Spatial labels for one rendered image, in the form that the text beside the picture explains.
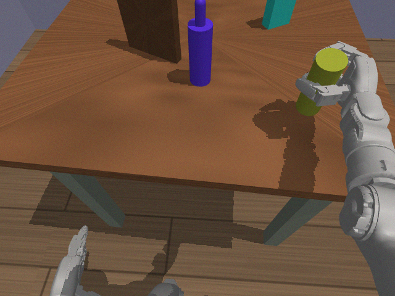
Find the right robot arm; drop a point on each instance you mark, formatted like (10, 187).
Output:
(368, 213)

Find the right robot hand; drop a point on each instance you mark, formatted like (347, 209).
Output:
(360, 76)

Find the left robot hand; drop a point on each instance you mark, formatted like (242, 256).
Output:
(68, 275)

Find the table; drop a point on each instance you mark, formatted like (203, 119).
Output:
(83, 103)

